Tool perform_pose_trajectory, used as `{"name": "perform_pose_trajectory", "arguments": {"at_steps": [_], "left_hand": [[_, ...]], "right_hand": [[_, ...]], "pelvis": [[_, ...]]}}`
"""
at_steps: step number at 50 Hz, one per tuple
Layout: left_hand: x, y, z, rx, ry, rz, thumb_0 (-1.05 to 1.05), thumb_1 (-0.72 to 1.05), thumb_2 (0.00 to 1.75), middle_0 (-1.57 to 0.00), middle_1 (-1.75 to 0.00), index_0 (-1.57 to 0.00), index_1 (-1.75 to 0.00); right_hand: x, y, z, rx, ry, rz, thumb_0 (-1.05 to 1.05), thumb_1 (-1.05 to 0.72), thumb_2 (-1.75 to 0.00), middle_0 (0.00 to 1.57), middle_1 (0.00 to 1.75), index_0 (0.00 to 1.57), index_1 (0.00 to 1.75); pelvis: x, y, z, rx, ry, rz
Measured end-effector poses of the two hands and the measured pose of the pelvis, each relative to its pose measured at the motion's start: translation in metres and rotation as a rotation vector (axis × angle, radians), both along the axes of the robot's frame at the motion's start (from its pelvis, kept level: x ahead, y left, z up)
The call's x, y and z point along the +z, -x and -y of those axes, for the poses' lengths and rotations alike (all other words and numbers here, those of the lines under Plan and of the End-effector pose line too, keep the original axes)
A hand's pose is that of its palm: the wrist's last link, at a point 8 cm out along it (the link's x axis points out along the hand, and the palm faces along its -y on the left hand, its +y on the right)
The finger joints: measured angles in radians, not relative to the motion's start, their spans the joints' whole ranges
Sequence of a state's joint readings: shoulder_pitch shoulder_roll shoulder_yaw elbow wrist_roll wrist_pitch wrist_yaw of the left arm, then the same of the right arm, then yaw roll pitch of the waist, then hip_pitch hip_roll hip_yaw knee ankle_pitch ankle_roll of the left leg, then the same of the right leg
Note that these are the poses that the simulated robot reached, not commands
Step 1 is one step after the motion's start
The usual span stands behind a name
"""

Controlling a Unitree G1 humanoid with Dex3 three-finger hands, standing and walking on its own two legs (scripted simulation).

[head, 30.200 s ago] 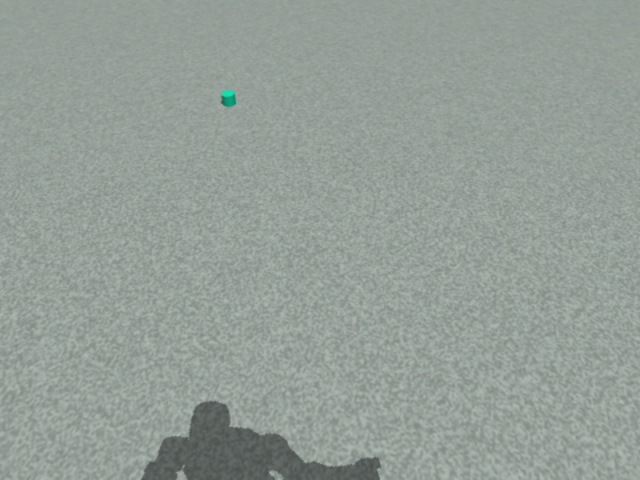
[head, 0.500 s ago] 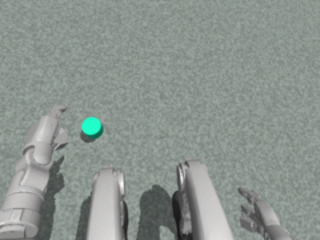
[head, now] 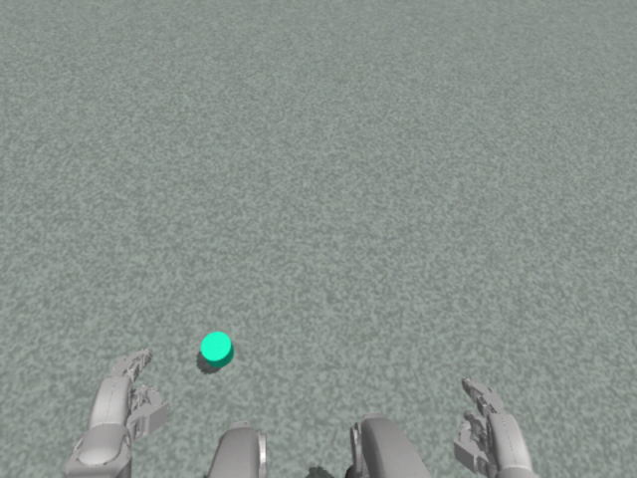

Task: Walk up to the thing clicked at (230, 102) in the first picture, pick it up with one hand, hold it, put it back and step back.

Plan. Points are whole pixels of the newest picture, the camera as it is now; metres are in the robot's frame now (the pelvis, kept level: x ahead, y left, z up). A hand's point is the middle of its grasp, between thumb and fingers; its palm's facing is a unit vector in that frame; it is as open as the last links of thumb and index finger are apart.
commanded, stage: home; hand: left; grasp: from above
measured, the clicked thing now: (217, 349) +0.49 +0.22 -0.61
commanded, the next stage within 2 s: none
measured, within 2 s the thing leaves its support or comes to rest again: neither
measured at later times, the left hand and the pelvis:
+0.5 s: hand (128, 440) +0.20 +0.19 +0.02, palm faces +0.08 -0.97 -0.21, open 7.4 cm; pelvis +0.04 +0.00 +0.07, yaw +1 degrees
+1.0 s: hand (136, 432) +0.20 +0.18 +0.02, palm faces +0.07 -0.98 -0.21, open 7.4 cm; pelvis +0.04 +0.00 +0.07, yaw +1 degrees
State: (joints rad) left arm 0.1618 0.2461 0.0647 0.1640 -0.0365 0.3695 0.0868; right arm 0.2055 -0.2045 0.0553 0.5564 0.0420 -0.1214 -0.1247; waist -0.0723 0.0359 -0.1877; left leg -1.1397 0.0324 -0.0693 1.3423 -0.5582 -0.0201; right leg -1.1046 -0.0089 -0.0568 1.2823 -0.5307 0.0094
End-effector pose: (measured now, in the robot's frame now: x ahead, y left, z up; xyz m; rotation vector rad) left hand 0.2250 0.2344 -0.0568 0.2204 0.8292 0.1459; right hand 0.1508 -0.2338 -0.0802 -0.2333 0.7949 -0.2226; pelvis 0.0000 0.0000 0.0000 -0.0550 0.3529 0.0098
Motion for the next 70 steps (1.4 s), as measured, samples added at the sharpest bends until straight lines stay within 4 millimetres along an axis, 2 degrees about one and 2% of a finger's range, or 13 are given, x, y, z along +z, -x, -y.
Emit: {"name": "perform_pose_trajectory", "arguments": {"at_steps": [6,11,18,24,29,49,70], "left_hand": [[0.047,0.013,0.001,0.022,0.025,0.002,0.01,0.91,0.90,-0.20,-0.30,-0.20,-0.30],[0.083,0.025,0.002,0.023,0.029,0.018,0.01,0.91,0.90,-0.20,-0.30,-0.20,-0.30],[0.109,0.041,0.001,0.030,0.033,0.030,0.01,0.91,0.90,-0.20,-0.30,-0.20,-0.30],[0.108,0.047,0.000,0.036,0.040,0.018,0.01,0.91,0.90,-0.20,-0.30,-0.20,-0.30],[0.106,0.047,0.002,0.038,0.047,0.012,0.01,0.91,0.90,-0.20,-0.30,-0.20,-0.30],[0.107,0.040,0.007,0.021,0.041,0.019,0.01,0.91,0.90,-0.20,-0.30,-0.20,-0.30],[0.107,0.049,0.010,0.022,0.045,0.013,0.01,0.91,0.90,-0.20,-0.30,-0.20,-0.30]], "right_hand": [[0.040,0.003,0.006,-0.040,0.029,0.029,0.01,-0.90,-0.90,0.21,0.30,0.20,0.30],[0.066,-0.006,0.009,-0.054,0.043,0.084,0.01,-0.90,-0.90,0.21,0.30,0.20,0.30],[0.089,-0.032,0.006,-0.028,0.043,0.183,0.01,-0.90,-0.90,0.21,0.30,0.20,0.30],[0.098,-0.051,0.001,0.018,0.040,0.246,0.01,-0.90,-0.90,0.21,0.30,0.20,0.30],[0.100,-0.057,-0.001,0.043,0.041,0.255,0.01,-0.90,-0.90,0.21,0.30,0.20,0.30],[0.088,-0.035,0.010,0.001,0.047,0.185,0.01,-0.90,-0.90,0.21,0.30,0.20,0.30],[0.090,-0.035,0.012,0.009,0.041,0.216,0.01,-0.90,-0.90,0.21,0.30,0.20,0.30]], "pelvis": [[0.035,-0.018,-0.001,0.003,-0.003,0.065],[0.055,-0.031,-0.002,0.005,-0.006,0.111],[0.069,-0.040,-0.003,0.014,-0.009,0.157],[0.070,-0.041,-0.002,0.020,-0.014,0.174],[0.070,-0.041,0.000,0.022,-0.016,0.178],[0.070,-0.043,0.003,0.014,-0.019,0.180],[0.069,-0.036,0.006,0.014,-0.021,0.183]]}}
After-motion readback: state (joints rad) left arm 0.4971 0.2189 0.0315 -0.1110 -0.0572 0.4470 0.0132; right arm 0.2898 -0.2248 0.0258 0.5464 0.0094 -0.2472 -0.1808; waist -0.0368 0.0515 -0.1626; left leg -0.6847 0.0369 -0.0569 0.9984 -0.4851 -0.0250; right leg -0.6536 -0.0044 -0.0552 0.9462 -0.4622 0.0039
